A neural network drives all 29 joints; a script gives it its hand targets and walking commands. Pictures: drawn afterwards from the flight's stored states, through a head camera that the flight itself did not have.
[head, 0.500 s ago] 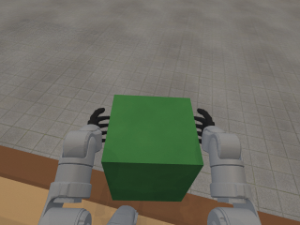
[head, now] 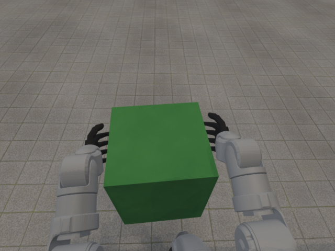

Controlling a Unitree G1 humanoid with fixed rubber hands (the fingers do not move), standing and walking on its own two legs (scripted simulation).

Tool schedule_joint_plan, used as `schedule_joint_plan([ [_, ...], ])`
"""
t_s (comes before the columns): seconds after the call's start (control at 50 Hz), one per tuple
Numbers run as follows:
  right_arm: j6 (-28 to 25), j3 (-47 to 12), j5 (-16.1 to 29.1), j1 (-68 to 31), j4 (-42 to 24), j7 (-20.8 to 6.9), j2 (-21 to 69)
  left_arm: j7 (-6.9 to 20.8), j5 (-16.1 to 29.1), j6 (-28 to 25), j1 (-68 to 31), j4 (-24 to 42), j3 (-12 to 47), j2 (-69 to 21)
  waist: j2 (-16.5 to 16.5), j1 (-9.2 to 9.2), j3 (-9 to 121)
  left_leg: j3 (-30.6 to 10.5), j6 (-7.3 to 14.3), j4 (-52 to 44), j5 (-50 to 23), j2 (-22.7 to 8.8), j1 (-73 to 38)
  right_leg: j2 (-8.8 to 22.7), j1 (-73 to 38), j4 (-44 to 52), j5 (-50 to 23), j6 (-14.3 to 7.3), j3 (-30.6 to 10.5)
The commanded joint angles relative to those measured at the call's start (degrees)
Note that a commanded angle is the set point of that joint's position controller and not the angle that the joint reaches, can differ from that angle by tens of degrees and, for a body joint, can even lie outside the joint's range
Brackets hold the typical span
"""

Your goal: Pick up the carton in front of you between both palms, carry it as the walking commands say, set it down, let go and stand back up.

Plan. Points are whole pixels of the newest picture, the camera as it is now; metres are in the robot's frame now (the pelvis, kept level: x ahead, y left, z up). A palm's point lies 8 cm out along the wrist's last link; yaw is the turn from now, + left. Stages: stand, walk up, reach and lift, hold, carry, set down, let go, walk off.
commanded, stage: carry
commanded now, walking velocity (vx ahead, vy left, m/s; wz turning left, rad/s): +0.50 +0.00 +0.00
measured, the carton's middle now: (159, 166) +0.33 -0.03 +0.00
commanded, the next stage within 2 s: none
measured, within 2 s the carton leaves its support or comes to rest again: neither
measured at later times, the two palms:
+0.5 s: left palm (108, 93) +0.80 +0.14 -0.14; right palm (175, 91) +0.79 -0.16 -0.14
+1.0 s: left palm (118, 58) +1.09 +0.10 -0.14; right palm (172, 53) +1.12 -0.20 -0.14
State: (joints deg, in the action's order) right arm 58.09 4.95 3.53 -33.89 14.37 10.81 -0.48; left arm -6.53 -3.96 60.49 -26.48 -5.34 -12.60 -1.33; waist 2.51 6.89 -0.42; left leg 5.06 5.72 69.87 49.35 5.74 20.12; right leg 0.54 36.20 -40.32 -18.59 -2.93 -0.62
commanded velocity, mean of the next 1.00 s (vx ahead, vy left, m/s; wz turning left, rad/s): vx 0.50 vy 0.00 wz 0.00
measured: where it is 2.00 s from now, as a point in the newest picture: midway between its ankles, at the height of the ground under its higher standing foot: (146, 122)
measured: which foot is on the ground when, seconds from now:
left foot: down 0.00-0.06, up 0.08-0.40, down 0.42-0.80, up 0.82-1.00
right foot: up 0.00-0.04, down 0.06-0.44, up 0.46-0.78, down 0.80-1.00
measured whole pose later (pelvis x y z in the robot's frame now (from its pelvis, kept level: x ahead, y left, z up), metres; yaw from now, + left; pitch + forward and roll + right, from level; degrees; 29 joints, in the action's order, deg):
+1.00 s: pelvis +0.77 -0.07 -0.20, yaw +2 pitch +6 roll +3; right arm 56.6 8.5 -2.1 -25.6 4.2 7.7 2.9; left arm -8.4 -2.8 57.5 -22.0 -0.7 -9.8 -3.7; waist 1.9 -1.6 1.1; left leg 3.6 -0.5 55.4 21.7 -0.3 28.4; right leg 1.6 18.0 -19.7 7.7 -3.6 5.4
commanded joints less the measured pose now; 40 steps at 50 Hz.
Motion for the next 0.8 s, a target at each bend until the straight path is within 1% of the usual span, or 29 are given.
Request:
schedule_joint_plan([
  [0.0, -1.1, -34.8, 22.2, -30.7, -10.3, -17.4, 66.6, 10.1, 21.2, -2.9, -43.5, 11.2, 39.8, -55.0, -10.8, -12.1, 28.5, -3.0, 0.1, 6.8, -59.1, -10.1, 2.1, -2.7, -34.9, 4.7, -5.5, -3.0, 8.3],
  [0.02, -0.8, -34.2, 20.8, -29.7, -11.5, -17.2, 65.4, 10.5, 21.8, -2.5, -41.5, 10.7, 39.8, -53.9, 1.1, -18.92, 27.5, -0.1, -2.9, 25.2, -58.1, -7.7, 9.4, -2.3, -43.8, 9.5, -0.8, -4.6, 9.4],
  [0.04, -0.4, -32.8, 19.0, -30.6, -10.5, -16.8, 63.3, 11.0, 22.3, -1.8, -40.1, 8.3, 39.5, -52.5, 7.5, -19.4, 20.6, 1.2, -3.8, 42.0, -17.2, -0.6, 18.3, 2.8, -43.6, 11.7, -5.4, -6.5, 1.7],
  [0.06, 1.1, -29.6, 16.1, -28.5, -9.1, -16.2, 58.9, 11.0, 23.7, -1.2, -38.3, 3.6, 40.5, -51.9, 10.2, -12.31, 22.7, -5.6, -4.4, 40.1, -8.9, -0.1, 33.2, 9.6, -54.3, -1.1, -26.5, -9.9, -17.1],
  [0.08, 2.0, -26.8, 13.6, -25.2, -6.8, -15.4, 55.4, 10.9, 25.4, -1.1, -38.7, 2.9, 41.3, -52.7, 5.5, -13.42, 24.9, -8.4, -4.1, 32.4, -11.5, -2.4, 39.9, 13.9, -56.2, -0.5, -13.9, -15.0, -29.2],
  [0.1, 2.0, -25.6, 11.2, -24.0, -6.8, -14.8, 54.1, 11.1, 27.5, -1.3, -40.9, 4.3, 42.7, -54.6, -0.8, -13.57, 24.3, -12.8, -3.7, 22.4, -17.4, -6.5, 47.0, 14.1, -56.9, -1.8, -0.4, -16.1, -33.8],
  [0.12, 1.6, -23.5, 9.1, -23.6, -6.3, -14.6, 52.9, 11.4, 29.7, -1.5, -44.0, 5.3, 43.9, -57.5, -3.7, -13.22, 25.5, -12.2, -3.6, 19.2, -16.8, -7.3, 44.7, 13.5, -53.7, -3.8, -2.8, -15.3, -35.9],
  [0.16, 0.2, -21.6, 6.6, -25.7, -6.0, -15.1, 54.7, 12.5, 33.2, -2.6, -51.9, 7.4, 45.8, -62.8, -9.0, -12.95, 24.4, -11.7, -5.5, -0.8, -25.2, -7.3, 36.9, 13.6, -39.3, 0.7, 5.0, -17.4, -38.0],
  [0.18, -0.6, -21.7, 6.3, -27.3, -7.1, -15.3, 54.9, 13.1, 34.6, -3.4, -54.7, 7.9, 46.7, -64.6, -5.5, -13.18, 22.4, -10.0, -5.8, -4.9, -26.6, -7.5, 31.9, 13.5, -33.7, 3.2, 5.4, -16.2, -35.3],
  [0.2, -1.3, -22.3, 6.8, -29.0, -9.1, -15.2, 55.4, 13.5, 35.7, -4.2, -55.7, 8.2, 47.0, -65.4, -1.8, -12.48, 23.3, -8.6, -4.9, 1.9, -36.6, -7.5, 29.1, 13.6, -32.2, -0.4, 3.5, -14.4, -33.4],
  [0.22, -1.8, -23.6, 6.8, -30.9, -10.2, -15.1, 55.3, 13.7, 36.6, -4.6, -55.1, 7.5, 46.9, -66.7, -5.1, -14.57, 22.7, -11.2, -4.6, -10.8, -50.3, -8.5, 33.1, 6.3, -33.8, -8.9, 15.5, -11.4, -27.1],
  [0.24, -2.4, -24.3, 7.0, -30.5, -11.1, -14.8, 56.3, 13.9, 36.6, -4.9, -54.2, 7.8, 46.9, -66.7, -3.4, -15.16, 23.3, -7.9, -4.3, -14.7, -56.5, -6.1, 32.9, 3.6, -35.4, -9.7, 15.4, -10.0, -23.9],
  [0.26, -2.7, -25.8, 7.2, -30.9, -13.1, -14.5, 55.9, 13.9, 36.3, -5.1, -52.5, 6.8, 46.1, -66.5, -5.0, -15.87, 22.3, -6.2, -4.6, -22.8, -66.8, -5.5, 25.0, 0.8, -29.4, -10.3, 23.9, -10.0, -19.8],
  [0.3, -2.8, -27.6, 7.5, -31.3, -16.7, -13.9, 54.8, 13.7, 35.7, -5.5, -49.1, 6.6, 45.4, -65.8, 1.8, -15.17, 20.0, -1.0, -3.6, -34.9, -72.5, -3.7, 7.0, -1.5, -19.7, -11.6, 29.9, -8.7, -10.9],
  [0.32, -2.5, -28.8, 8.2, -31.9, -18.4, -13.6, 54.5, 13.5, 35.1, -5.5, -46.8, 6.2, 45.0, -65.3, 2.8, -14.83, 18.9, -0.4, -2.9, -38.9, -75.8, -3.4, 1.6, -2.5, -17.4, -15.3, 29.2, -8.0, -8.5],
  [0.36, -1.4, -30.6, 9.5, -30.9, -19.2, -13.3, 53.8, 12.9, 32.9, -4.8, -41.0, 4.6, 44.1, -63.0, 4.4, -12.11, 19.3, -1.6, -1.2, -47.0, -79.6, -6.4, -3.5, -1.1, -21.7, -22.1, 25.6, -5.8, -6.3],
  [0.38, -0.7, -31.6, 10.6, -29.9, -19.2, -13.5, 53.8, 12.6, 31.4, -4.5, -39.0, 4.1, 43.6, -62.0, 3.1, -8.96, 20.3, -0.9, -0.7, -52.4, -78.2, -7.3, -7.8, 0.0, -24.4, -29.9, 17.0, -4.7, -4.2],
  [0.4, -0.2, -31.7, 11.5, -29.5, -19.2, -14.0, 53.2, 12.3, 29.9, -4.3, -38.5, 3.9, 43.3, -60.7, -1.8, -5.37, 21.8, 0.2, -0.3, -55.5, -73.6, -7.9, -16.2, -1.8, -21.3, -43.1, 19.1, -2.9, 0.2],
  [0.42, 0.7, -31.8, 12.3, -28.4, -17.8, -14.7, 51.6, 12.0, 28.6, -3.7, -37.1, 2.6, 42.3, -59.4, -10.4, -6.11, 22.7, -3.6, 0.1, -45.5, -83.9, -12.7, -28.8, -5.5, -7.1, -54.2, 53.6, -2.4, 2.6],
  [0.44, 1.3, -31.5, 11.6, -26.0, -12.8, -14.6, 49.4, 11.5, 27.3, -2.2, -37.9, 1.0, 40.6, -57.8, -18.6, -4.61, 30.8, -23.6, 11.7, -24.9, -110.6, -27.5, -54.5, -6.4, 16.0, -67.9, 65.4, 1.9, -2.9],
  [0.46, 1.5, -31.5, 12.9, -21.8, -9.3, -14.8, 50.7, 10.9, 25.7, -1.2, -33.9, 0.6, 39.0, -55.3, -17.7, -0.51, 40.9, -39.7, 20.4, -29.3, -86.7, -33.9, -61.8, -4.7, 27.9, -74.0, 63.6, 2.5, -4.2],
  [0.48, 1.1, -32.3, 15.3, -22.4, -10.6, -14.9, 53.8, 10.5, 24.6, -1.1, -35.4, 2.9, 38.6, -54.9, -7.6, 0.82, 42.1, -39.0, 16.8, -33.8, -63.8, -29.0, -58.7, -0.7, 30.0, -61.9, 51.8, -0.4, -8.1],
  [0.5, 0.5, -34.5, 17.8, -28.1, -15.0, -15.2, 58.0, 10.3, 24.3, -1.7, -37.8, 5.1, 38.5, -56.8, -1.7, -0.48, 39.6, -37.1, 13.6, -36.7, -58.7, -26.4, -48.0, 0.4, 24.1, -54.3, 46.6, -0.3, -6.4],
  [0.52, -0.3, -37.0, 19.8, -33.4, -18.5, -15.5, 61.2, 10.3, 23.7, -2.6, -40.5, 8.4, 38.3, -57.4, -0.6, -0.63, 35.8, -37.2, 14.7, -36.5, -66.1, -27.1, -38.5, 1.0, 21.0, -50.3, 45.3, 0.2, -5.2],
  [0.58, -1.8, -40.7, 24.8, -37.9, -22.3, -16.3, 66.2, 9.5, 20.6, -4.4, -38.9, 10.6, 37.8, -57.9, -5.0, -1.69, 31.7, -30.3, 12.8, -39.6, -59.9, -23.2, -26.3, 2.5, 15.2, -36.9, 48.2, 1.9, -2.8],
  [0.64, -3.1, -42.2, 25.5, -34.6, -21.3, -17.4, 67.9, 9.1, 18.0, -6.3, -36.3, 12.4, 39.3, -56.3, -10.1, -1.94, 31.9, -20.9, 9.7, -39.7, -71.8, -19.6, -24.5, 2.5, 8.5, -19.2, 35.3, 1.7, 0.1],
  [0.7, -4.3, -42.9, 23.8, -30.3, -18.4, -18.2, 67.1, 9.5, 17.1, -7.8, -33.6, 12.7, 41.1, -55.5, -12.1, -3.1, 29.8, -10.3, 4.3, -40.1, -76.2, -15.3, -19.6, -1.4, -4.5, 0.1, 26.0, 1.4, 5.4],
  [0.76, -4.9, -42.6, 21.2, -25.2, -16.3, -18.3, 64.9, 10.5, 18.0, -8.3, -30.6, 11.5, 43.4, -55.3, -9.8, -5.49, 30.6, -3.0, -1.6, -31.0, -78.9, -12.8, -16.5, -4.1, -26.1, 17.6, 11.6, 0.2, 9.5],
  [0.78, -4.8, -42.3, 20.2, -24.8, -17.0, -18.2, 63.6, 10.9, 18.6, -8.1, -29.5, 11.0, 44.2, -55.2, -7.9, -7.49, 31.7, -2.0, -3.4, -23.9, -70.6, -12.2, -10.0, 0.8, -36.8, 16.9, 8.8, -0.9, 6.1],
])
